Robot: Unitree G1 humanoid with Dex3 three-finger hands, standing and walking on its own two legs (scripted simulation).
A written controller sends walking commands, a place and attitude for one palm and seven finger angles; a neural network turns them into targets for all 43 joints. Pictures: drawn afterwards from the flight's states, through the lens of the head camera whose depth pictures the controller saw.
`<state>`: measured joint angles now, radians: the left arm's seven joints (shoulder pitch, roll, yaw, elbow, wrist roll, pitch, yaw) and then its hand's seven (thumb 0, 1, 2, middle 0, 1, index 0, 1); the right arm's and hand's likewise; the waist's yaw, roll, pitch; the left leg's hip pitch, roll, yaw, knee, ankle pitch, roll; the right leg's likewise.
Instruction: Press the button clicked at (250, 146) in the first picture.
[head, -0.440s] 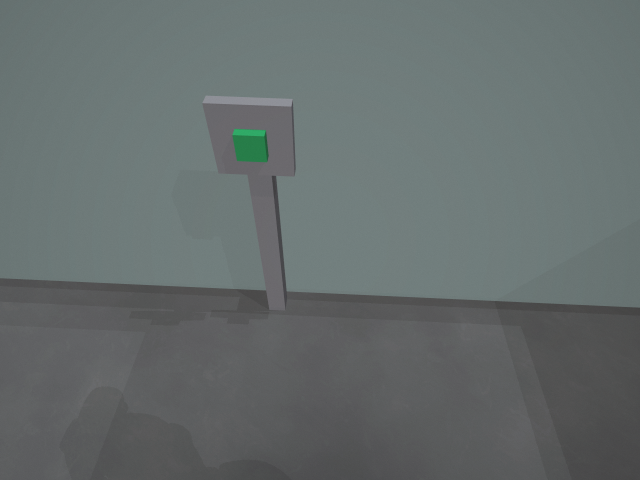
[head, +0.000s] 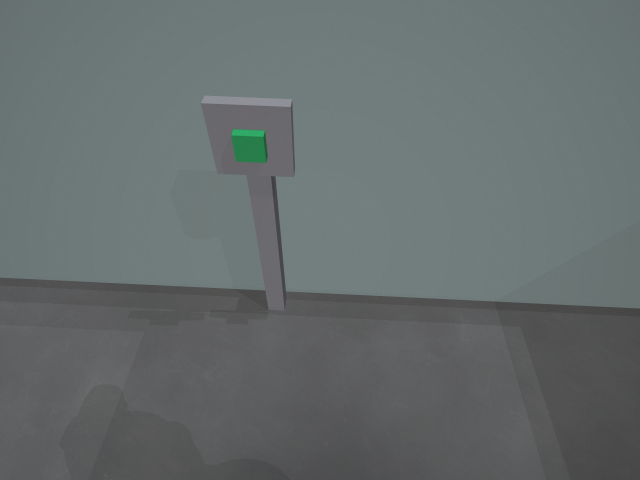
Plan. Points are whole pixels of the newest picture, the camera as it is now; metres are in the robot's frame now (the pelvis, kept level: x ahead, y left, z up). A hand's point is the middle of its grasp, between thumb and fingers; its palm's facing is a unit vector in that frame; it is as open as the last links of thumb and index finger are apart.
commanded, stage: look at it before walking up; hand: left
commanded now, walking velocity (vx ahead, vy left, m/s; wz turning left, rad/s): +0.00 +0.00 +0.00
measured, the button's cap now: (250, 145) +0.75 +0.19 -0.02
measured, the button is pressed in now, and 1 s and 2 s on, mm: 0 0 0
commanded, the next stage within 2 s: take the last steps up to it in 0.40 s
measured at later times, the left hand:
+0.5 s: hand out of the picture +0.01 +0.18 -0.17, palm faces +0.02 -0.98 -0.21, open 7.4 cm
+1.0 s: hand out of the picture +0.10 +0.18 -0.18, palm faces +0.00 -0.99 -0.17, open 7.3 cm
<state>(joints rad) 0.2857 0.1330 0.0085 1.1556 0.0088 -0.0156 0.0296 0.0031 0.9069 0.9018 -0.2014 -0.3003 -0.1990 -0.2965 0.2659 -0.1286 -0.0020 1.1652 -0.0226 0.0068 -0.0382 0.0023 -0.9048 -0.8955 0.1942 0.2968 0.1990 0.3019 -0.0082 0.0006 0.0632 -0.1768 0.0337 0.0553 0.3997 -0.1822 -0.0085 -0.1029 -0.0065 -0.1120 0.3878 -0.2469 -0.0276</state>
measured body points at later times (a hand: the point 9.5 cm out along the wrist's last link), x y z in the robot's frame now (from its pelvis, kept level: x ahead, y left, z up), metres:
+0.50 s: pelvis +0.00 +0.00 +0.00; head +0.02 -0.01 +0.45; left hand +0.01 +0.23 -0.16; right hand +0.01 -0.23 -0.16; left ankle +0.02 +0.12 -0.74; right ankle -0.02 -0.10 -0.74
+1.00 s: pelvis +0.09 +0.00 -0.01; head +0.13 +0.01 +0.44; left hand +0.10 +0.23 -0.17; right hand -0.02 -0.19 -0.16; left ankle +0.02 +0.12 -0.74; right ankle +0.06 -0.10 -0.69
